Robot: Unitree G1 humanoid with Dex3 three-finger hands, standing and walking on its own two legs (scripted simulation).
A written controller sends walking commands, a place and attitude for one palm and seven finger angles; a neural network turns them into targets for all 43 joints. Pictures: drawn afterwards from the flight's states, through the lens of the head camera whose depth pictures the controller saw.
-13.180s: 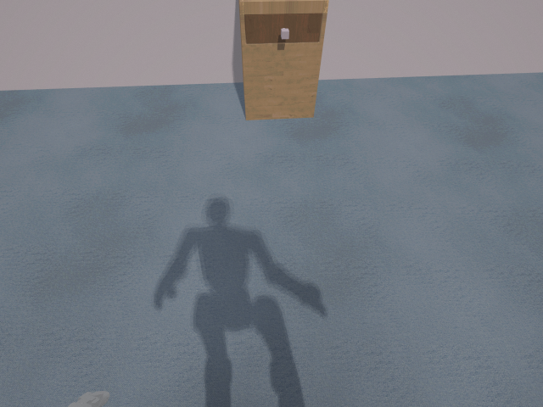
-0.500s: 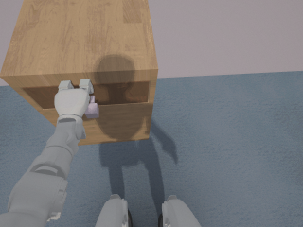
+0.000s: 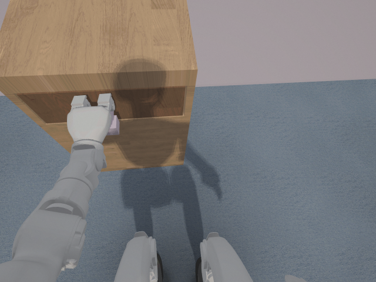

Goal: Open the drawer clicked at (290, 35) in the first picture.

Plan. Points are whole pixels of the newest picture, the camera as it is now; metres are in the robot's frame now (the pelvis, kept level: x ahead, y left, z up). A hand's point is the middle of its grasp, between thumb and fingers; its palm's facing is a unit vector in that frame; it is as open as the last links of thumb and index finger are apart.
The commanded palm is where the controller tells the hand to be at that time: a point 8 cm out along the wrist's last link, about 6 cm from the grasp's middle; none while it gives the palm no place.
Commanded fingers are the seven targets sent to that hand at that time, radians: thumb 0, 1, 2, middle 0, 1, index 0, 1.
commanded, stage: lower the fingers behind the handle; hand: left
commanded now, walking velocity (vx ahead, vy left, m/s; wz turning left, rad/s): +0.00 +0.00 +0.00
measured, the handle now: (110, 119) +0.51 +0.18 -0.09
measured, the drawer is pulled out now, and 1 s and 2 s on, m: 0.00 0.00 0.00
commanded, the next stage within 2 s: lift the fingers back up to retry in 1.00 s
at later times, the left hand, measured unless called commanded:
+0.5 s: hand (101, 133) +0.46 +0.19 -0.08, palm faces -0.01 +0.00 -1.00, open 13.6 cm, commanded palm +0.44 +0.18 -0.05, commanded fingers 0.00 -0.50 0.30 -0.30 -1.20 -0.30 -1.20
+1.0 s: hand (102, 133) +0.46 +0.19 -0.08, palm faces +0.00 +0.00 -1.00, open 13.7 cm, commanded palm +0.44 +0.18 -0.05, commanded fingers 0.00 -0.50 0.30 -0.30 -1.20 -0.30 -1.20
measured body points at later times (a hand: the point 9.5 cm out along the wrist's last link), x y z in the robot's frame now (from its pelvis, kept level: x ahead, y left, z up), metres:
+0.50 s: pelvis -0.01 -0.01 -0.03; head +0.15 +0.00 +0.39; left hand +0.46 +0.19 -0.03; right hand +0.04 -0.27 -0.16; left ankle +0.04 +0.09 -0.61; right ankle +0.01 -0.11 -0.61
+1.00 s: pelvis -0.03 -0.01 -0.04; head +0.14 +0.00 +0.38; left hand +0.46 +0.19 -0.03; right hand +0.04 -0.27 -0.18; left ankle +0.04 +0.09 -0.61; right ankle +0.01 -0.11 -0.61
